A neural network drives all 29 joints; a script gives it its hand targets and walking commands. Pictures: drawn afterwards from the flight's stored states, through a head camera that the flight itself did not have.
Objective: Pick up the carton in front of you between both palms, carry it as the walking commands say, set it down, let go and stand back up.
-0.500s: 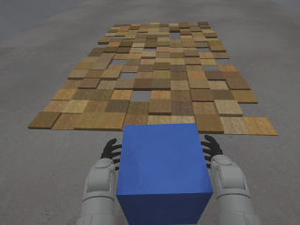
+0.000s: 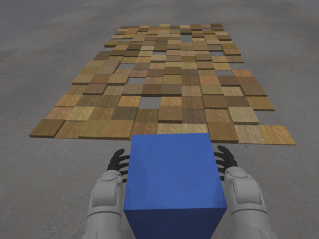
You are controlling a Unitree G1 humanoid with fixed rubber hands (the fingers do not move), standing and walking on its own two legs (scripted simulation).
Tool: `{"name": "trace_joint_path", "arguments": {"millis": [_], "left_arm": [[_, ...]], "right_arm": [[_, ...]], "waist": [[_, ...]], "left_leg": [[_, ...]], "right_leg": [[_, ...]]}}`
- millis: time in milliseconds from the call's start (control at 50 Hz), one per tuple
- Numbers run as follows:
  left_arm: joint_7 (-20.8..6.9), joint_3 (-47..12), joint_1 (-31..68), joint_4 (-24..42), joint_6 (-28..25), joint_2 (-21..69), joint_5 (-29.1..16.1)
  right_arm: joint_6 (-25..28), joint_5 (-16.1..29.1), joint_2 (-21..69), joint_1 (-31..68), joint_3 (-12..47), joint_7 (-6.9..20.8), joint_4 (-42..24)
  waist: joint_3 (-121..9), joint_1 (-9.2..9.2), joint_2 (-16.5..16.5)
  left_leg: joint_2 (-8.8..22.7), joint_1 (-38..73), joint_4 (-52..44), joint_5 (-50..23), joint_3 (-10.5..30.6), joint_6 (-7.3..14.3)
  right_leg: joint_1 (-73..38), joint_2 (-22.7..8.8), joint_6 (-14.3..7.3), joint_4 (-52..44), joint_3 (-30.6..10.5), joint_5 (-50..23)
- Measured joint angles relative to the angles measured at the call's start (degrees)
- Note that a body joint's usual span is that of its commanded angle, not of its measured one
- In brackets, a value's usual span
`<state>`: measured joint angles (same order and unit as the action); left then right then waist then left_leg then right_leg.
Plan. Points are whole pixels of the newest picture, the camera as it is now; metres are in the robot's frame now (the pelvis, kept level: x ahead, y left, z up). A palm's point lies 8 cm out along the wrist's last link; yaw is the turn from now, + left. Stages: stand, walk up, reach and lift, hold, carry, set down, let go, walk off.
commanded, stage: hold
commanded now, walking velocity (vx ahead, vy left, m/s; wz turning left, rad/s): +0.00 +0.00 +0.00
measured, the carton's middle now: (171, 189) +0.29 +0.00 -0.03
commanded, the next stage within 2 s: carry in 0.08 s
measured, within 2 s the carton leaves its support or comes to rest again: neither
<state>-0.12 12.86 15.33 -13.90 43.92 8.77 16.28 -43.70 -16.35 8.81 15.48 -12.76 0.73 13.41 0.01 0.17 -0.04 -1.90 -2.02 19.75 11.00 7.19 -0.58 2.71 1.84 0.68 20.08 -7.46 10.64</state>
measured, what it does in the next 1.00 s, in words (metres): walks ahead: right foot, then left foot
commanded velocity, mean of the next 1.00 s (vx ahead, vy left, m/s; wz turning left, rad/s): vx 0.48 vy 0.00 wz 0.00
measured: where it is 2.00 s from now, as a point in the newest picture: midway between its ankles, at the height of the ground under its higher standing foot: (159, 156)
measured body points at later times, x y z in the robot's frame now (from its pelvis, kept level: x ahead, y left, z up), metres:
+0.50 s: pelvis +0.11 +0.01 -0.02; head +0.08 +0.01 +0.43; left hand +0.39 +0.17 +0.05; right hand +0.39 -0.14 +0.05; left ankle +0.01 +0.14 -0.75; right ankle +0.06 -0.10 -0.73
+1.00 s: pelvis +0.38 +0.06 -0.01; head +0.40 +0.07 +0.44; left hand +0.67 +0.20 +0.05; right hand +0.66 -0.10 +0.06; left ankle +0.41 +0.12 -0.75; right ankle +0.28 -0.06 -0.66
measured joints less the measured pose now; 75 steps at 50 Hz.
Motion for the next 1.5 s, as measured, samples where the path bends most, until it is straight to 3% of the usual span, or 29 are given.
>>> {"name": "trace_joint_path", "arguments": {"millis": [100, 140, 180, 240, 300, 400, 480, 520, 560, 600, 660, 760, 820, 860, 900, 940, 980, 1100, 1180, 1280, 1340, 1360, 1400, 1440, 1500], "left_arm": [[0.16, -0.41, -0.34, 0.49, 0.26, -0.10, -0.28], [0.45, -0.99, -1.10, 1.44, 0.50, -0.25, -0.93], [0.90, -1.86, -2.00, 3.42, 1.21, -0.46, -1.91], [1.76, -3.07, -2.92, 8.18, 3.14, -0.66, -3.80], [2.68, -4.45, -4.01, 13.01, 6.53, -0.84, -5.70], [4.69, -6.37, -5.26, 19.98, 14.33, -1.52, -7.86], [4.96, -5.38, -7.22, 25.92, 19.03, -3.08, -10.50], [5.06, -4.98, -7.29, 27.87, 20.70, -2.33, -11.19], [5.27, -6.01, -6.98, 29.05, 21.34, -0.87, -10.87], [5.46, -8.25, -7.21, 29.55, 22.13, -1.11, -10.46], [6.11, -8.76, -7.81, 31.91, 23.98, -1.27, -10.51], [6.38, -7.16, -6.85, 35.42, 25.39, -1.18, -10.67], [6.32, -6.27, -6.04, 36.14, 25.84, -1.09, -10.95], [6.16, -5.39, -5.87, 36.16, 25.95, -1.23, -10.98], [5.97, -4.47, -5.55, 34.60, 26.04, -1.32, -11.03], [5.81, -4.33, -5.52, 33.21, 26.21, -0.98, -10.65], [5.67, -5.15, -5.67, 32.40, 26.14, -1.06, -10.35], [5.36, -7.25, -6.21, 32.84, 24.39, -1.11, -9.62], [5.36, -7.81, -7.04, 35.00, 24.28, -1.20, -9.34], [5.45, -7.42, -7.66, 36.77, 25.46, -1.27, -9.51], [5.46, -7.24, -6.88, 35.74, 25.95, -1.19, -9.75], [5.45, -7.38, -6.38, 34.33, 25.50, -1.12, -9.69], [5.43, -7.32, -5.37, 31.42, 24.94, -1.00, -9.58], [5.42, -7.24, -5.67, 30.05, 24.62, -1.01, -9.66], [5.50, -7.31, -7.37, 30.49, 23.90, -1.20, -9.89]], "right_arm": [[-0.28, 0.39, -0.11, -0.38, 0.31, -0.16, -0.55], [-0.51, 0.99, -0.25, -1.11, 0.92, -0.45, -1.46], [-1.23, 1.92, -0.47, -2.04, 1.81, -0.84, -3.48], [-3.22, 3.79, -0.67, -2.99, 2.98, -1.71, -8.32], [-6.68, 5.74, -1.07, -4.32, 4.00, -2.56, -13.45], [-14.01, 8.92, -2.10, -4.94, 5.32, -3.98, -19.30], [-18.41, 9.02, -0.85, -5.17, 7.86, -5.61, -23.23], [-20.65, 9.25, -1.12, -6.37, 8.47, -6.15, -26.71], [-22.24, 9.79, -1.41, -8.15, 7.26, -6.21, -31.00], [-23.36, 10.55, -1.47, -9.65, 6.13, -6.24, -33.36], [-24.84, 11.42, -1.47, -9.01, 5.78, -6.25, -34.17], [-25.17, 11.50, -1.20, -6.50, 6.31, -6.12, -34.81], [-25.40, 10.96, -1.07, -5.66, 6.63, -5.99, -35.21], [-25.29, 10.54, -0.91, -4.79, 7.11, -5.88, -34.17], [-25.12, 9.96, -0.84, -4.26, 7.44, -5.84, -32.09], [-25.43, 9.72, -0.90, -4.74, 7.37, -5.86, -31.28], [-25.52, 9.80, -1.02, -5.68, 7.10, -5.87, -31.49], [-24.23, 10.66, -1.22, -7.06, 6.23, -5.85, -33.45], [-24.10, 11.09, -1.22, -7.04, 6.40, -5.75, -34.74], [-25.16, 10.72, -1.18, -6.70, 7.19, -5.56, -35.33], [-25.95, 10.22, -1.22, -6.57, 6.95, -5.50, -35.34], [-25.94, 10.12, -1.20, -6.29, 6.27, -5.47, -34.70], [-25.80, 9.85, -1.14, -6.08, 5.29, -5.40, -33.11], [-25.62, 9.59, -1.21, -6.52, 5.42, -5.35, -32.05], [-24.83, 9.39, -1.29, -7.26, 6.57, -5.43, -31.41]], "waist": [[-1.63, -0.01, -0.07], [-3.59, -0.02, -0.17], [-5.25, -0.07, -0.25], [-6.70, -0.15, -0.36], [-8.51, -0.09, -0.45], [-10.74, -0.28, 1.01], [-10.67, -0.42, -0.55], [-9.48, -0.16, -2.13], [-8.34, 0.72, -3.37], [-7.95, 0.61, -2.09], [-7.16, -0.21, 0.52], [-6.01, -1.94, 2.00], [-5.34, -2.15, 2.22], [-5.09, -1.83, 2.28], [-4.59, -0.87, 1.88], [-3.82, -0.20, 0.92], [-3.31, 0.58, 0.22], [-3.59, 2.04, -1.00], [-4.60, 1.64, -0.72], [-5.46, 0.78, -0.65], [-5.29, 0.37, -1.39], [-5.01, -0.13, -2.56], [-3.98, -1.04, -2.69], [-2.80, -1.47, -1.89], [-1.76, -1.87, -0.87]], "left_leg": [[-0.04, -2.68, 2.07, 0.92, -0.25, -0.06], [0.42, -5.71, 5.06, 4.57, -1.35, 0.07], [1.14, -8.16, 7.11, 8.24, -2.64, 0.22], [2.02, -11.22, 9.76, 8.02, -4.03, -0.05], [2.83, -13.31, 13.28, 10.28, -5.06, -0.17], [2.97, -12.52, 13.38, 11.03, -8.11, -0.73], [3.82, -10.45, 12.36, 13.99, -9.92, -0.31], [4.99, -8.71, 11.23, 14.76, -9.58, -0.61], [6.34, -9.76, 16.12, 15.99, -9.40, -0.61], [5.56, -14.77, 27.68, 16.67, -10.37, -0.23], [4.10, -22.32, 36.16, 17.55, -13.02, 1.16], [3.73, -29.67, 22.53, 7.45, -15.86, 1.32], [2.92, -28.19, 11.74, 0.27, -19.41, 2.05], [2.49, -26.02, 11.72, -3.99, -21.21, 4.44], [2.41, -24.90, 14.71, -0.43, -21.76, 6.63], [2.45, -21.82, 12.41, 1.75, -21.68, 6.87], [2.32, -18.16, 8.02, 1.17, -21.40, 6.06], [2.41, -7.95, -2.33, 1.80, -19.64, 5.35], [2.41, -1.45, -5.77, 4.59, -18.79, 4.09], [2.64, 6.64, -6.65, 10.86, -18.00, 1.80], [4.36, 8.32, 2.02, 17.82, -17.83, 0.37], [6.19, 5.53, 10.56, 17.23, -17.50, 0.38], [5.97, -4.27, 32.10, 15.70, -12.84, 0.81], [5.03, -13.62, 45.71, 12.73, -10.70, 1.91], [5.93, -23.35, 46.64, 7.31, -11.13, 2.33]], "right_leg": [[2.67, -0.05, 0.08, 2.05, 0.38, 0.99], [5.75, -0.58, 0.13, 5.21, 1.66, 5.08], [8.18, -1.30, 0.04, 7.34, 3.21, 9.15], [10.99, -2.10, 0.00, 9.56, 5.02, 8.42], [12.19, -2.73, 0.12, 11.28, 6.40, 7.42], [12.58, -4.48, 0.85, 14.44, 6.38, 12.38], [17.70, -4.53, 0.88, 22.26, 11.35, 17.23], [18.04, -2.93, 0.53, 16.91, 14.69, 15.51], [15.36, -1.87, -1.63, 11.99, 17.05, 7.21], [12.78, -2.50, -2.74, 10.51, 17.80, 9.06], [7.64, -3.76, -1.84, 4.54, 17.16, 9.84], [-0.82, -5.25, -0.17, -3.00, 16.00, 10.33], [-4.43, -6.82, 1.49, 0.33, 15.68, 15.33], [-2.74, -8.85, 1.75, 11.62, 15.64, 18.61], [5.00, -8.46, 0.86, 30.25, 11.84, 17.22], [13.23, -7.08, -0.63, 43.15, 10.24, 14.43], [19.71, -6.88, -1.55, 46.11, 10.90, 10.32], [30.53, -7.01, -1.09, 32.77, 13.25, 3.14], [32.78, -6.90, -0.61, 21.67, 15.05, -2.39], [30.72, -5.36, -1.96, 10.92, 19.07, -8.00], [25.34, -3.34, -3.41, 6.72, 21.98, -7.66], [25.34, -2.81, -5.03, 9.37, 22.74, -6.42], [24.64, -2.94, -6.97, 12.29, 23.23, -2.18], [21.61, -3.14, -6.57, 9.84, 23.20, -1.06], [16.28, -3.05, -6.19, 4.01, 22.65, -0.89]]}}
